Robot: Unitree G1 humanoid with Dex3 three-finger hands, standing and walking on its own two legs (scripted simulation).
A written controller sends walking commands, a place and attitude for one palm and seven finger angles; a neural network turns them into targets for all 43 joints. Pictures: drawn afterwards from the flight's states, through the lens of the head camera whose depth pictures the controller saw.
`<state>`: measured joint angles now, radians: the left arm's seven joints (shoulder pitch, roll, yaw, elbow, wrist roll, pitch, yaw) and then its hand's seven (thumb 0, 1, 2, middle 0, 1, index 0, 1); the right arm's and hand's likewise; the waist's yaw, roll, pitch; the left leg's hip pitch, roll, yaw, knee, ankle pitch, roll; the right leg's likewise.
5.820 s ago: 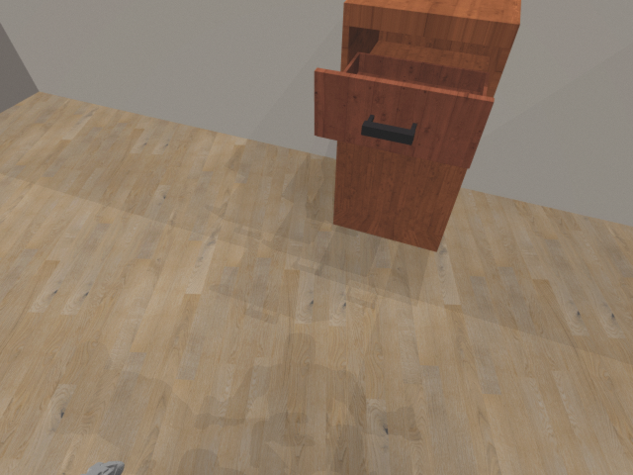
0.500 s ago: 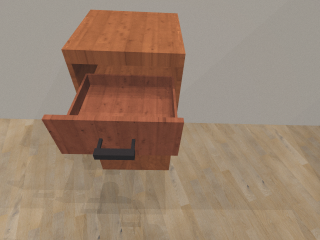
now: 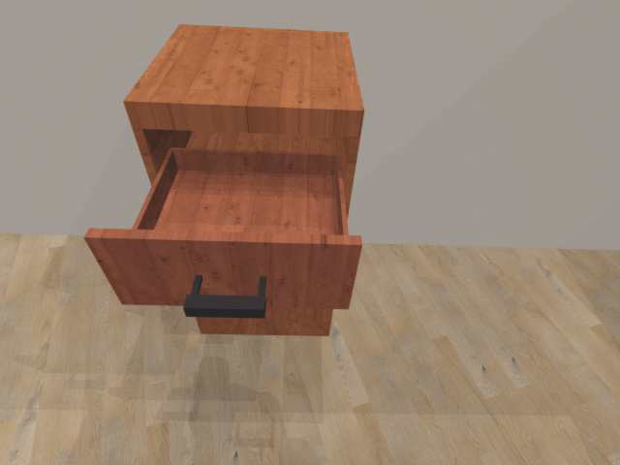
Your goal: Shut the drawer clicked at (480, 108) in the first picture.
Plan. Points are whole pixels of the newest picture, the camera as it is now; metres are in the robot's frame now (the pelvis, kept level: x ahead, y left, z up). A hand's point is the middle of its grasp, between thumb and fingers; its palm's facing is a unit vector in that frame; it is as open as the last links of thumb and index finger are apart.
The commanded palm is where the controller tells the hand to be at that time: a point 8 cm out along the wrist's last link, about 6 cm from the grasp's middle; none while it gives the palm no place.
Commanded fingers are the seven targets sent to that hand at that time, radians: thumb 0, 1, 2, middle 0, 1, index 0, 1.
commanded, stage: shuffle to correct the standing spot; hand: left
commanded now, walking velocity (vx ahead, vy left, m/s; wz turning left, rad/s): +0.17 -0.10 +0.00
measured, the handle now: (228, 294) +0.38 +0.16 -0.03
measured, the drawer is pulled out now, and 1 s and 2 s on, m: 0.30 0.30 0.30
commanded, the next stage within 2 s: come to a stop and stand still in 0.28 s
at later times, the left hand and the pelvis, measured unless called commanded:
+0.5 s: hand out of the picture +0.05 +0.11 -0.19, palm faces +0.05 -0.99 -0.16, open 7.4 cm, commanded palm none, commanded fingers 0.00 0.90 0.90 -0.20 -0.30 -0.20 -0.30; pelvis +0.08 -0.04 -0.01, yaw +0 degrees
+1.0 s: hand out of the picture +0.07 +0.13 -0.17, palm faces +0.02 -0.98 -0.19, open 7.4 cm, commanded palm none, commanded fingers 0.00 0.90 0.90 -0.20 -0.30 -0.20 -0.30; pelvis +0.08 -0.03 +0.00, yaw -1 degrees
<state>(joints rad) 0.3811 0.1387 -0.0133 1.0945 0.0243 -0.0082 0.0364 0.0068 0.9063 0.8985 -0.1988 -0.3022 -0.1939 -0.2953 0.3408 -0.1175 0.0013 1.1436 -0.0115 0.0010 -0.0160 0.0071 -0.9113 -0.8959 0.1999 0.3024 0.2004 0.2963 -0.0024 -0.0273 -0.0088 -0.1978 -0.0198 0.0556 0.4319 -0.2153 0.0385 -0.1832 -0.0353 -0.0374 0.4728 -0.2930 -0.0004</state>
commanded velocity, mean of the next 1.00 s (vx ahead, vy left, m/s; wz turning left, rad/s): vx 0.03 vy -0.01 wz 0.00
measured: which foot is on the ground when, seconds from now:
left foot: down 0.00-0.48, up 0.50-0.64, down 0.66-1.00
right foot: down 0.00-1.00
